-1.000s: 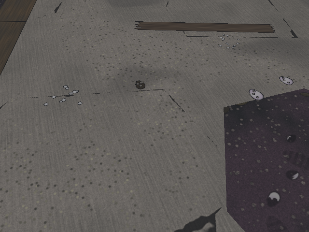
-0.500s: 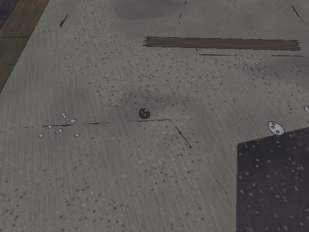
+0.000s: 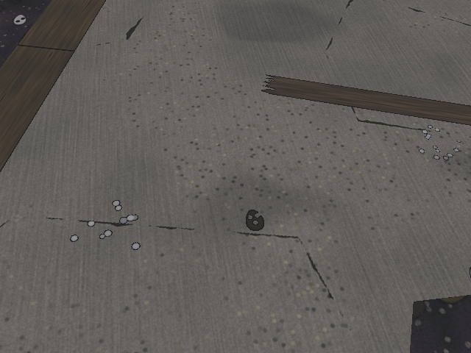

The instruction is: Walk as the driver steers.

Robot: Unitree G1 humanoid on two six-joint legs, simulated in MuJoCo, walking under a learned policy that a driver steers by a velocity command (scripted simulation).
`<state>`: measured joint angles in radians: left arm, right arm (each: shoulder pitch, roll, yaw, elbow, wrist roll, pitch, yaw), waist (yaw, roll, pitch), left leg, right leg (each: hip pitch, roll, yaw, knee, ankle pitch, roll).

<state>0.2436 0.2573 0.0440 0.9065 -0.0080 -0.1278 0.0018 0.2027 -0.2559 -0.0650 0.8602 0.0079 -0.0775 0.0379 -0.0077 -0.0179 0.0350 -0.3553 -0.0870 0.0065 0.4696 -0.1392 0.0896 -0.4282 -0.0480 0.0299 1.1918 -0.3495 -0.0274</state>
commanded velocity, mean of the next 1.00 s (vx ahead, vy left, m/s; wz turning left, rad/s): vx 0.50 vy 0.00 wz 0.37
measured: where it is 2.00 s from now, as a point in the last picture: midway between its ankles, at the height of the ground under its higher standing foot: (180, 190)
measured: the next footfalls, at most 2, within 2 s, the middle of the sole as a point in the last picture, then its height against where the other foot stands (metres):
right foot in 0.36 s outside the picture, level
left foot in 0.88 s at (157, 322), level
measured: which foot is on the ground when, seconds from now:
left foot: down 0.00-0.36, up 0.38-0.86, down 0.88-1.00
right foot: up 0.00-0.34, down 0.36-0.88, up 0.90-1.00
